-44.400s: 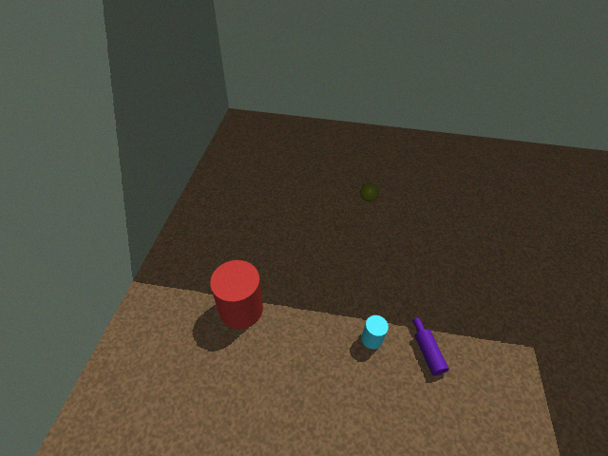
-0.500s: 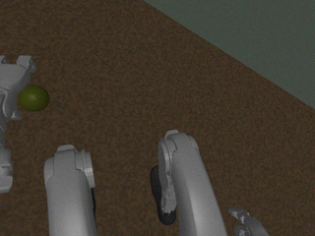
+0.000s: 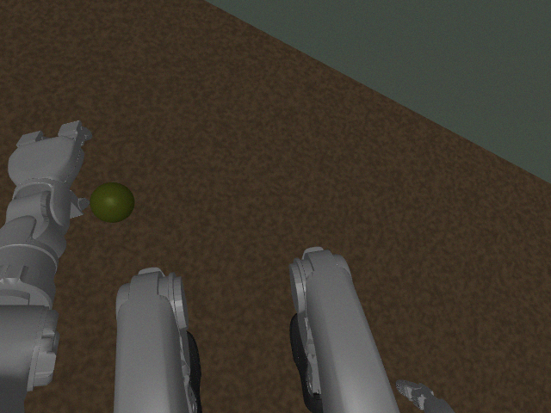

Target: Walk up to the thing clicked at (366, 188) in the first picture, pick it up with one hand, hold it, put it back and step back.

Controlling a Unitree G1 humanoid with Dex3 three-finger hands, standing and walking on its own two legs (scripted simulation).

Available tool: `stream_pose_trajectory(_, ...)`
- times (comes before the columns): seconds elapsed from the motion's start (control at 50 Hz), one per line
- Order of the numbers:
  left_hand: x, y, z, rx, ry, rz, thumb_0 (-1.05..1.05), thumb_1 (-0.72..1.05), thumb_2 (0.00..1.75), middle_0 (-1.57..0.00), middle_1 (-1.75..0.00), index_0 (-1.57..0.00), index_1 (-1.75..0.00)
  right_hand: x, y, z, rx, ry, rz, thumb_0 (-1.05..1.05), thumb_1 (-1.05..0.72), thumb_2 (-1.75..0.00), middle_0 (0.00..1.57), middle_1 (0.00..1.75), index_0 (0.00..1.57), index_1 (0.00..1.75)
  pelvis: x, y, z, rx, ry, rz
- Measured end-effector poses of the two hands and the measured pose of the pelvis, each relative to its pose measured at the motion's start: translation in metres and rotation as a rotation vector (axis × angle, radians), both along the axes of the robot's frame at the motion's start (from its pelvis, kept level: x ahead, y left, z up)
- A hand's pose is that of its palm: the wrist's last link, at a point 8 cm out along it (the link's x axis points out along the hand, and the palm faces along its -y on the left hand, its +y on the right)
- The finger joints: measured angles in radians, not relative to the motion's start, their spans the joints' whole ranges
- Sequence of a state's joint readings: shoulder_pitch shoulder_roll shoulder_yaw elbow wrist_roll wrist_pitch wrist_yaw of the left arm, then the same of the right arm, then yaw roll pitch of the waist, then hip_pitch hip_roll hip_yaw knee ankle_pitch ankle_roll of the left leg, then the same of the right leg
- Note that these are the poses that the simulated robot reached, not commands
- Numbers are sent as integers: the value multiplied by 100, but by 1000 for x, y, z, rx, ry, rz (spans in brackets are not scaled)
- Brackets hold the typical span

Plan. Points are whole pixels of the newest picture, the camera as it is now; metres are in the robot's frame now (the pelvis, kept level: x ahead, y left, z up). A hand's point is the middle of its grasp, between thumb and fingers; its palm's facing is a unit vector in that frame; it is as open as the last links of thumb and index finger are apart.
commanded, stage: home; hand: left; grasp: from above
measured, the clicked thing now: (112, 202) +0.50 +0.28 -0.35
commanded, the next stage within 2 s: none
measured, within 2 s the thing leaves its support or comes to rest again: neither
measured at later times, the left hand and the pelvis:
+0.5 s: hand (1, 325) +0.26 +0.22 +0.08, palm faces -0.11 -0.85 -0.52, open 7.4 cm; pelvis +0.01 +0.00 +0.18, yaw +5 degrees
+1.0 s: hand out of the picture +0.22 +0.20 +0.27, palm faces +0.19 -0.96 -0.21, open 7.4 cm; pelvis +0.07 +0.01 +0.32, yaw +7 degrees
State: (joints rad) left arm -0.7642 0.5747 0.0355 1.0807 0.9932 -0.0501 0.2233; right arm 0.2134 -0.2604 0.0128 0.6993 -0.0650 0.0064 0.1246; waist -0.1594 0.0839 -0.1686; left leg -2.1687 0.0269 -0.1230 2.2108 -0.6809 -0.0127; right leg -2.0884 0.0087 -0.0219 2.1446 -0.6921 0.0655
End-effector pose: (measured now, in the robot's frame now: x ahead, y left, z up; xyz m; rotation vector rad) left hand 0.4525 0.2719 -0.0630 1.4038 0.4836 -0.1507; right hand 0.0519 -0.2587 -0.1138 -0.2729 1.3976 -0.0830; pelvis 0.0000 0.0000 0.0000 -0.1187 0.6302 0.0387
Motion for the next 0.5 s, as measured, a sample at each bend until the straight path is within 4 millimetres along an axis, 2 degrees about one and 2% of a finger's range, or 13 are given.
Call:
stream_pose_trajectory(0.1,-42,-1,39,-167,9,88,0,33,92,-22,-51,-21,-53,36,-7,37,-13,-89,21,0,-90,-90,20,30,20,30,1,-2,38,10,-16,10)
stream_pose_trajectory(0.24,-109,3,91,-360,6,224,0,69,91,-22,-38,-22,-39,100,-8,96,-45,-270,85,0,-90,-90,20,30,20,30,-1,-4,87,25,-65,30)
stream_pose_trajectory(0.38,-165,-1,143,-537,6,394,1,84,90,-22,-32,-22,-33,152,11,160,-32,-478,122,0,-90,-90,20,30,20,30,-1,-5,135,38,-135,48)
stream_pose_trajectory(0.5,-201,-11,187,-700,30,538,1,88,90,-21,-30,-21,-31,172,32,216,-1,-601,123,1,-90,-90,20,30,20,30,6,-4,179,50,-201,62)
